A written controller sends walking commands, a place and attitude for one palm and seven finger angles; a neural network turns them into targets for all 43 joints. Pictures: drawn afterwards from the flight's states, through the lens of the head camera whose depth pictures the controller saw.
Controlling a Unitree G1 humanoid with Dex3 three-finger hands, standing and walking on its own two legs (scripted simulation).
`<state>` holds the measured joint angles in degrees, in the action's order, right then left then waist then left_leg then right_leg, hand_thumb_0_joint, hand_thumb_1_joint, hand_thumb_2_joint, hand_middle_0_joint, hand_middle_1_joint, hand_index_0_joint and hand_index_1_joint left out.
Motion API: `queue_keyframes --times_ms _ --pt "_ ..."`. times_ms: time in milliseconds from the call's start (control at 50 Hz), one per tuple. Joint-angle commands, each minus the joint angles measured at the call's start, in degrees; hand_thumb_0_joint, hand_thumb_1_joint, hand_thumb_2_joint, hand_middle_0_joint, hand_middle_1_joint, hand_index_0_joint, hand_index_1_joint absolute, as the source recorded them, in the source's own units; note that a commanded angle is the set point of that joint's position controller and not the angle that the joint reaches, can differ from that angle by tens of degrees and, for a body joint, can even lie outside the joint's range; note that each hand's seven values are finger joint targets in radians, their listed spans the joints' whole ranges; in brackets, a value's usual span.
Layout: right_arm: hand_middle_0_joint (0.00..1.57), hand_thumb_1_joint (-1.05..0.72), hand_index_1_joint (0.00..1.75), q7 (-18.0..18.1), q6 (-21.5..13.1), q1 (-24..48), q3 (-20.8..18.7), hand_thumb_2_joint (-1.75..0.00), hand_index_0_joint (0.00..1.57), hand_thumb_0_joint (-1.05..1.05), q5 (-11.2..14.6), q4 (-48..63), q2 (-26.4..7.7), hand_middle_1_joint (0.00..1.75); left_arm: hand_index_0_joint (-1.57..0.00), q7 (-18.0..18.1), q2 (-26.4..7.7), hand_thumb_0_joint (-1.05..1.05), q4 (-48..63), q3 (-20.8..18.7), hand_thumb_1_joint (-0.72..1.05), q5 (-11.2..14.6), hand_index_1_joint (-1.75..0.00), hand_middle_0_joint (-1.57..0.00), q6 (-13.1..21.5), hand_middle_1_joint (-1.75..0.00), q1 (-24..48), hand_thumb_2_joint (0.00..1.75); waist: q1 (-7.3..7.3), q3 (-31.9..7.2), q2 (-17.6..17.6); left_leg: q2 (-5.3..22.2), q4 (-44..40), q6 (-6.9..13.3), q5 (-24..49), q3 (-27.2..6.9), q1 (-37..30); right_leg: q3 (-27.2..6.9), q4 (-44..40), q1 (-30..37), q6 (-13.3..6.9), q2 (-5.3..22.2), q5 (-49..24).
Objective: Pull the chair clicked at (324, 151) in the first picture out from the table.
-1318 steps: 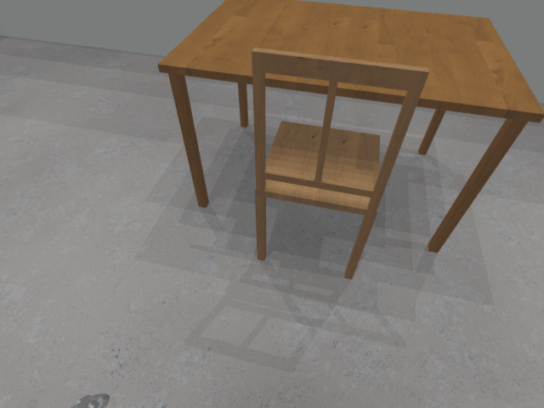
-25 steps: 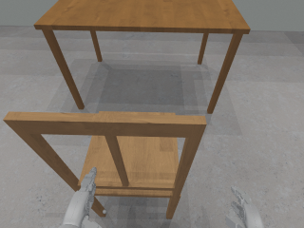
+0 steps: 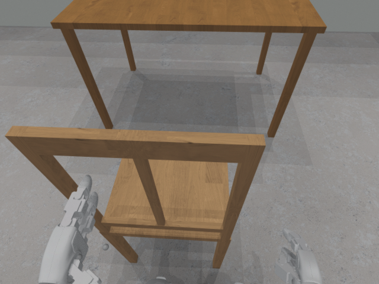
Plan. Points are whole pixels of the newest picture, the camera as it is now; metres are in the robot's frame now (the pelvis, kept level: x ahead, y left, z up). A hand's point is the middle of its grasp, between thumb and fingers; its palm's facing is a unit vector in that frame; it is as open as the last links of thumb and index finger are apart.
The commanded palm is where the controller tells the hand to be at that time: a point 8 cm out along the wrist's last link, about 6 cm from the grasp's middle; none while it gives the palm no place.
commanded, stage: draw the hand back to the body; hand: left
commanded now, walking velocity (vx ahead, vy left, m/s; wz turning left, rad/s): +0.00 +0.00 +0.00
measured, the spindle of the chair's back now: (153, 196) +0.31 +0.11 -0.01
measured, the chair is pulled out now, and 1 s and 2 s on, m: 0.58 0.58 0.58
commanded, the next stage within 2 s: step back with the hand held close in 1.16 s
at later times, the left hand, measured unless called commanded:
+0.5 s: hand (24, 209) +0.20 +0.24 +0.18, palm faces +0.36 -0.84 -0.40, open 13.4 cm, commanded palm +0.15 +0.28 +0.19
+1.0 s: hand (1, 179) +0.22 +0.26 +0.22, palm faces +0.45 -0.79 -0.41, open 7.7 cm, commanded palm +0.17 +0.30 +0.24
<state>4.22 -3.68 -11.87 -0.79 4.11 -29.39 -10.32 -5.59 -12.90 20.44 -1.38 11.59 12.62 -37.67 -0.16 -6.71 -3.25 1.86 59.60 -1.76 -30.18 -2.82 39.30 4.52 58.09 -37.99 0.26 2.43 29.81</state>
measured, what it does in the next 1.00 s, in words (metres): rises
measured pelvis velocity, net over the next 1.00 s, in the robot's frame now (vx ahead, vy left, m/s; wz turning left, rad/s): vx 0.03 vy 0.00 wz -0.01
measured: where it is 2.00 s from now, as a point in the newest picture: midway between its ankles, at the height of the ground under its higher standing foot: outside the picture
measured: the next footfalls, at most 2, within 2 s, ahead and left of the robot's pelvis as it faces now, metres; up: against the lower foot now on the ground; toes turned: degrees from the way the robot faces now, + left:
none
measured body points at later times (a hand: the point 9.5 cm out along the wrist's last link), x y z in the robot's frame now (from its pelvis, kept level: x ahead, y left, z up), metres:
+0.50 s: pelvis +0.02 +0.01 +0.05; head +0.01 -0.01 +0.50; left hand +0.17 +0.28 +0.20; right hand +0.22 -0.21 -0.02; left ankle +0.00 +0.14 -0.67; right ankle -0.01 -0.12 -0.67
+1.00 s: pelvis +0.03 +0.00 +0.07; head +0.02 -0.03 +0.51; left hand +0.19 +0.30 +0.24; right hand +0.21 -0.23 -0.03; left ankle +0.00 +0.14 -0.67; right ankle -0.01 -0.12 -0.67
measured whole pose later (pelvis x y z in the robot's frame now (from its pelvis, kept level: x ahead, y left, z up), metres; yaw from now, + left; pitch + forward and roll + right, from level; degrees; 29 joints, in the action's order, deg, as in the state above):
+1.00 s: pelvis +0.03 +0.00 +0.07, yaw -1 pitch -3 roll +0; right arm 4.5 -4.6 -9.6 -0.2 1.7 -36.8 -13.1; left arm 8.5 -18.7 23.2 -18.8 4.3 2.7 -27.8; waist -3.1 1.8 -4.5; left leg 1.8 26.8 -1.4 -17.5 -0.7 6.3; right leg 3.8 26.0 -5.8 0.7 1.8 17.0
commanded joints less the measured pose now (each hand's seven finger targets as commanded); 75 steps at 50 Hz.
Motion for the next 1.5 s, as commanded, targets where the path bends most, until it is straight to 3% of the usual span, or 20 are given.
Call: queue_keyframes --times_ms 0,60,80,100,140,200,340,420,500,620,760,840,900,1020,1260,1280,1300,1320,1380,1480 --pt "0.20 -0.90 0.30 1.7 -4.9 4.7 -2.4 -0.90 0.20 0.00 0.3 9.2 -6.1 0.30 -0.01 1.8 -6.2 0.00 19.3 -11.0 -0.48 4.3 -0.02 -0.01 6.3 -0.02 0.0 0.24 0.27 -8.7 3.1 -1.4 -10.7 2.8 18.5 0.7 -7.1 -0.7 -13.2 10.8 -0.3 -1.0 -19.1" --pt "0.20 -0.90 0.30 1.6 -6.4 4.6 -2.1 -0.90 0.20 0.00 0.5 7.5 -7.1 0.30 -0.02 -0.5 -4.5 0.00 14.8 -9.3 -0.37 5.2 -0.04 -0.02 6.1 -0.04 1.0 0.29 1.48 -5.5 2.6 -1.3 -11.9 2.7 18.7 0.4 -8.5 -0.3 -15.0 10.3 0.0 -1.0 -19.6" --pt "0.20 -0.90 0.30 2.8 -4.3 4.5 -2.3 -0.90 0.20 0.00 -0.7 8.7 -6.7 0.30 -0.03 6.8 -15.5 0.00 11.2 -12.4 -0.33 -5.1 -0.05 -0.03 -0.6 -0.05 -3.1 0.31 -3.22 -5.6 1.9 0.7 -14.9 2.3 19.2 0.6 -10.1 -3.6 -18.0 14.7 -1.6 0.9 -19.8" --pt "0.20 -0.90 0.30 2.9 -3.7 4.0 -1.5 -0.90 0.20 0.00 -1.0 10.3 -6.2 0.30 -0.04 9.1 -8.5 0.00 15.0 -7.7 -0.30 -5.9 -0.05 -0.04 -3.2 -0.05 -2.3 0.32 -0.90 -2.7 1.2 0.1 -16.2 2.4 19.1 1.0 -11.7 -2.6 -19.6 14.5 -1.3 1.5 -20.6" --pt "0.20 -0.90 0.30 3.0 -2.8 4.8 -1.5 -0.90 0.20 0.00 -1.1 9.0 -6.3 0.30 -0.04 10.9 -5.6 0.00 11.3 -6.6 -0.22 -6.9 -0.07 -0.04 -5.8 -0.07 -3.5 0.36 -0.82 0.5 2.2 0.1 -17.8 2.3 19.3 0.9 -13.3 -1.9 -20.9 15.2 -1.2 1.3 -20.5" --pt "0.20 -0.90 0.30 3.2 -2.1 5.8 -1.0 -0.90 0.20 0.00 -1.5 9.3 -6.7 0.30 -0.06 13.0 -10.1 0.00 15.9 -9.1 -0.12 -7.7 -0.09 -0.06 -7.1 -0.09 -0.2 0.41 -1.30 -0.1 1.4 0.2 -20.9 2.5 20.4 0.6 -17.2 -1.2 -23.1 18.8 -1.3 1.4 -21.6" --pt "0.20 -0.90 0.30 3.3 -4.2 7.0 0.6 -0.90 0.20 0.00 -1.6 7.5 -6.7 0.30 -0.10 16.0 -14.7 0.00 19.9 -14.7 0.14 -8.1 -0.14 -0.10 -7.9 -0.14 6.0 0.53 -1.65 1.1 -3.4 -0.2 -27.4 2.1 22.2 0.2 -24.5 -1.2 -28.5 24.7 -1.8 1.0 -22.5" --pt "0.20 -0.90 0.30 2.5 -4.8 7.8 0.5 -0.90 0.20 0.00 -1.7 5.9 -7.1 0.30 -0.12 16.1 -13.4 0.00 17.2 -15.2 0.28 -8.2 -0.17 -0.12 -8.1 -0.17 5.8 0.60 -1.97 3.4 -3.4 0.1 -30.3 1.8 23.6 -0.2 -26.4 -0.9 -30.3 26.4 -1.9 0.5 -23.1" --pt "0.20 -0.90 0.30 1.9 -4.6 8.7 0.1 -0.90 0.20 0.00 -2.2 5.3 -7.4 0.30 -0.13 15.9 -13.4 0.00 15.4 -17.1 0.43 -8.1 -0.20 -0.13 -7.5 -0.20 6.6 0.67 -2.39 4.1 2.5 0.6 -32.5 2.1 24.5 0.2 -27.8 -0.5 -31.4 28.1 -1.4 0.3 -24.4" --pt "0.20 -0.90 0.30 1.4 -5.0 9.7 0.0 -0.90 0.20 0.00 -2.4 3.9 -7.6 0.30 -0.16 15.9 -18.2 0.00 18.0 -23.3 0.65 -8.2 -0.25 -0.16 -6.5 -0.25 11.1 0.78 -3.17 2.5 -2.5 0.5 -34.1 1.9 28.3 0.7 -30.4 -1.4 -33.0 31.7 -1.8 0.3 -28.2" --pt "0.20 -0.90 0.30 1.2 -5.3 9.5 -0.2 -0.90 0.20 0.00 -2.5 2.5 -7.6 0.30 -0.20 16.1 -19.2 0.00 17.3 -27.0 0.90 -7.6 -0.30 -0.20 -6.0 -0.30 14.7 0.90 -3.01 2.9 -1.6 0.7 -35.2 2.0 31.3 1.3 -32.8 -1.3 -34.3 33.2 -1.5 0.3 -31.2" --pt "0.20 -0.90 0.30 0.5 -4.3 9.7 -0.7 -0.90 0.20 0.00 -2.4 2.0 -7.8 0.30 -0.20 14.9 -14.0 0.00 11.1 -22.9 0.90 -7.4 -0.30 -0.20 -6.8 -0.30 11.5 0.90 -2.71 5.4 1.2 0.8 -35.7 2.3 31.1 1.7 -32.5 -1.1 -35.1 32.3 -1.1 0.2 -31.1" --pt "0.20 -0.90 0.30 0.5 -3.9 10.0 -1.3 -0.90 0.20 0.00 -2.6 2.3 -8.4 0.30 -0.20 14.9 -16.1 0.00 13.0 -24.1 0.90 -7.4 -0.30 -0.20 -6.1 -0.30 12.5 0.90 -2.96 3.2 3.1 0.8 -35.9 2.6 30.6 1.8 -32.8 -1.3 -35.2 33.4 -0.9 0.4 -31.3" --pt "0.20 -0.90 0.30 0.8 -5.3 10.6 -0.9 -0.90 0.20 0.00 -2.6 2.3 -7.8 0.30 -0.20 15.5 -20.2 0.00 19.7 -27.0 0.90 -7.7 -0.30 -0.20 -5.4 -0.30 13.6 0.90 -3.35 0.4 -2.3 0.4 -35.3 2.3 33.2 1.9 -34.4 -2.0 -35.2 35.2 -1.4 0.5 -34.2" --pt "0.20 -0.90 0.30 0.8 -4.6 10.7 -1.1 -0.90 0.20 0.00 -2.5 2.1 -8.2 0.30 -0.20 14.6 -15.8 0.00 14.6 -23.0 0.90 -7.4 -0.30 -0.20 -5.5 -0.30 15.4 0.90 -2.48 4.0 0.2 0.4 -36.0 2.7 28.3 2.7 -34.1 -2.3 -36.8 32.4 -0.7 0.6 -30.0" --pt "0.20 -0.90 0.30 0.4 -3.6 8.2 -1.8 -0.90 0.20 0.00 -2.2 3.4 -9.8 0.30 -0.20 14.7 -26.8 0.00 20.9 -32.9 0.90 -7.1 -0.30 -0.20 -2.7 -0.30 24.1 0.90 -1.46 8.6 -0.6 1.8 -33.3 3.5 25.1 1.5 -29.9 -8.5 -39.4 27.9 -1.2 3.7 -34.9" --pt "0.20 -0.90 0.30 0.3 -3.2 8.3 -1.8 -0.90 0.20 0.00 -2.4 2.4 -8.6 0.30 -0.20 14.3 -22.8 0.00 15.8 -30.5 0.90 -7.4 -0.30 -0.20 -2.4 -0.30 20.1 0.90 -0.74 7.5 1.7 1.5 -32.0 3.1 23.2 1.0 -29.6 -8.9 -39.3 28.5 -1.9 5.5 -35.4" --pt "0.20 -0.90 0.30 0.2 -3.0 8.9 -1.8 -0.90 0.20 0.00 -2.3 2.7 -8.7 0.30 -0.20 14.3 -23.7 0.00 17.0 -30.7 0.90 -7.5 -0.30 -0.20 -2.0 -0.30 20.2 0.90 -0.82 7.9 0.8 1.6 -32.0 3.0 22.7 0.7 -29.0 -9.7 -39.1 28.4 -2.3 6.3 -36.9" --pt "0.20 -0.90 0.30 -0.1 -1.5 9.2 -2.0 -0.90 0.20 0.00 -2.7 3.8 -9.0 0.30 -0.20 13.8 -17.5 0.00 13.3 -27.2 0.90 -7.5 -0.30 -0.20 -2.6 -0.30 8.9 0.90 -0.97 3.0 1.0 2.7 -33.2 3.0 29.9 -0.1 -30.1 -6.9 -35.8 30.5 -1.5 5.1 -36.0" --pt "0.20 -0.90 0.30 0.0 1.1 10.0 -3.1 -0.90 0.20 0.00 -2.4 5.3 -8.6 0.30 -0.20 14.2 -18.7 0.00 16.4 -29.1 0.90 -7.7 -0.30 -0.20 -2.7 -0.30 3.0 0.90 -1.06 -3.3 2.2 5.0 -32.7 3.2 42.0 -0.8 -30.6 -4.9 -31.6 32.5 -0.5 4.3 -39.6"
